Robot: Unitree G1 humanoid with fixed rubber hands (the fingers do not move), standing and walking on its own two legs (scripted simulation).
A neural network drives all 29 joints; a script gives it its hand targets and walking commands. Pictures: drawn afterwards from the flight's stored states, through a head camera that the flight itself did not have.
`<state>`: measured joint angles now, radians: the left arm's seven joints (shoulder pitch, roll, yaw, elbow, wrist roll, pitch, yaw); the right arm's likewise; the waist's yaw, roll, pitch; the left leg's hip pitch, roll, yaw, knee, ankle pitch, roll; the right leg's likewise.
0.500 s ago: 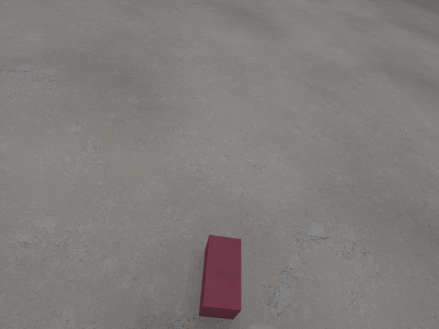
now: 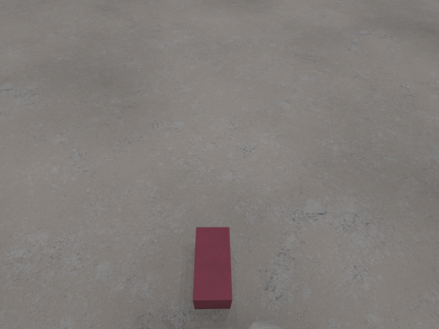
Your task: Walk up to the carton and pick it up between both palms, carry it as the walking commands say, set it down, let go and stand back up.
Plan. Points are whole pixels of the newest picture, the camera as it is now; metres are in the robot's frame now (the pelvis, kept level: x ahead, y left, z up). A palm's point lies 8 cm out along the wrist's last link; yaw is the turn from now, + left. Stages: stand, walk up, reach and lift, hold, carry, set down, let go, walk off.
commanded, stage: walk up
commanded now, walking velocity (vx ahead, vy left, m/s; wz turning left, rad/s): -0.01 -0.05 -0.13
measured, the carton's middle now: (212, 266) +0.44 +0.00 -0.68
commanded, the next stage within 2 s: none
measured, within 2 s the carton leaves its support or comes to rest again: neither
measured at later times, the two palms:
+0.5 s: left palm out of the picture +0.02 +0.23 -0.11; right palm out of the picture +0.04 -0.26 -0.12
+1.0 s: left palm out of the picture +0.01 +0.25 -0.12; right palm out of the picture +0.01 -0.24 -0.12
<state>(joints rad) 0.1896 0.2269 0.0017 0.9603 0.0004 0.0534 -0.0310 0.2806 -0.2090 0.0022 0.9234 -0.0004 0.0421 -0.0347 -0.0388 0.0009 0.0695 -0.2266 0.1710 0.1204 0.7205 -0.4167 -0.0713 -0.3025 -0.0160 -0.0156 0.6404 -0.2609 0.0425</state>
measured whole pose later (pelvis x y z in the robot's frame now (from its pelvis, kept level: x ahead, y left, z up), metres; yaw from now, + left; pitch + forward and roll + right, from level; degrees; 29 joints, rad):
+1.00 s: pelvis -0.03 +0.01 +0.02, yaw +1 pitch -2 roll +0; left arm 0.25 0.20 0.00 0.96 0.00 0.04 0.02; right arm 0.23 -0.22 0.00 1.03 0.00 0.04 -0.04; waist 0.01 -0.02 0.06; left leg -0.18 -0.09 0.09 0.50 -0.28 0.11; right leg -0.19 -0.01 -0.01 0.54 -0.31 0.00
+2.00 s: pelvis -0.01 -0.05 +0.01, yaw -2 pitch -2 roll +0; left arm 0.23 0.18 0.00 0.96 0.00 0.03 0.01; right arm 0.27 -0.22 0.00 1.05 0.00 0.04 -0.04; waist -0.01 -0.02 0.06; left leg -0.18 0.03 0.10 0.59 -0.38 0.02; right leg -0.27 -0.01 0.01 0.60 -0.30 0.01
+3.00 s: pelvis -0.01 -0.05 +0.01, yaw -4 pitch -1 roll +0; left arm 0.22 0.18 0.00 0.93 0.00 0.05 0.02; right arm 0.28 -0.22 0.00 0.98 0.00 0.08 -0.04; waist -0.03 -0.01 0.04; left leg -0.20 0.03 0.11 0.59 -0.38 0.02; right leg -0.29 0.01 0.02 0.60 -0.29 0.00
